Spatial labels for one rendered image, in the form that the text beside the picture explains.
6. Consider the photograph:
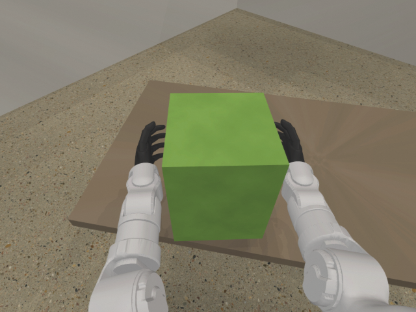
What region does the robot right hand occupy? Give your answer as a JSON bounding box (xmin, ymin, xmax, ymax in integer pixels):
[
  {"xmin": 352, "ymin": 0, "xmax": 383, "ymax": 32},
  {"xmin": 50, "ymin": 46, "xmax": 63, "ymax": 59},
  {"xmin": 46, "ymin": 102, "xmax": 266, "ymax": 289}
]
[{"xmin": 274, "ymin": 119, "xmax": 305, "ymax": 163}]

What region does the robot right upper arm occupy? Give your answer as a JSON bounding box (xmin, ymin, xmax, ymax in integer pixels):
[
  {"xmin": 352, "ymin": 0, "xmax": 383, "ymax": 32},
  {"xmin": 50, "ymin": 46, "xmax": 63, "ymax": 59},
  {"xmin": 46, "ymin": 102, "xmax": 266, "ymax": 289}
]
[{"xmin": 302, "ymin": 247, "xmax": 416, "ymax": 312}]

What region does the table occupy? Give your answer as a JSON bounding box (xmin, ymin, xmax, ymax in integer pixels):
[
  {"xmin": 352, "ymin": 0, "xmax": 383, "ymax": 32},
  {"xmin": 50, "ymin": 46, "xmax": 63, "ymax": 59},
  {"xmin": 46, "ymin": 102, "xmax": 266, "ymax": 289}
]
[{"xmin": 68, "ymin": 80, "xmax": 416, "ymax": 289}]

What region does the carton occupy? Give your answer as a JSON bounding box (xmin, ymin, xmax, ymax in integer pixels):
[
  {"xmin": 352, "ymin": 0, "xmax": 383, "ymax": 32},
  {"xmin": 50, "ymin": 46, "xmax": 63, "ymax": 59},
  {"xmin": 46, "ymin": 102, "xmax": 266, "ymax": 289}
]
[{"xmin": 162, "ymin": 93, "xmax": 289, "ymax": 241}]

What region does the robot left upper arm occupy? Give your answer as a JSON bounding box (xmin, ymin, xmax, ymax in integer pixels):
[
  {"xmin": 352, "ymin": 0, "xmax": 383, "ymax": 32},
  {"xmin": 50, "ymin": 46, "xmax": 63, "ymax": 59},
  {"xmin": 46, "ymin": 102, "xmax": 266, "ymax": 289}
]
[{"xmin": 89, "ymin": 269, "xmax": 168, "ymax": 312}]

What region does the robot left hand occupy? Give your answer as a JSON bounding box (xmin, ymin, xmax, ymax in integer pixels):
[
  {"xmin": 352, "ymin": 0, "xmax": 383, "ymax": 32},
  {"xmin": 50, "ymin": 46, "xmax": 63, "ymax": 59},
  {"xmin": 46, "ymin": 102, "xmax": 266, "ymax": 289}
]
[{"xmin": 135, "ymin": 121, "xmax": 166, "ymax": 165}]

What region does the right robot forearm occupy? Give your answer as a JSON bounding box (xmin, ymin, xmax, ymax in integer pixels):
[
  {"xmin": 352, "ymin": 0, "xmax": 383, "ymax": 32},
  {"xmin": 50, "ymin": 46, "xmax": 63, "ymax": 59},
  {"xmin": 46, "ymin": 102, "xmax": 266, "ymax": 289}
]
[{"xmin": 281, "ymin": 161, "xmax": 389, "ymax": 287}]

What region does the left robot forearm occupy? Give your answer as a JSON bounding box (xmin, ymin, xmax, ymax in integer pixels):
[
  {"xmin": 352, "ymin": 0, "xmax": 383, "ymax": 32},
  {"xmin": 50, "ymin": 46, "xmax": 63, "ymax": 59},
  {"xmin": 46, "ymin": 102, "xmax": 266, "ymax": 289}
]
[{"xmin": 88, "ymin": 162, "xmax": 163, "ymax": 312}]

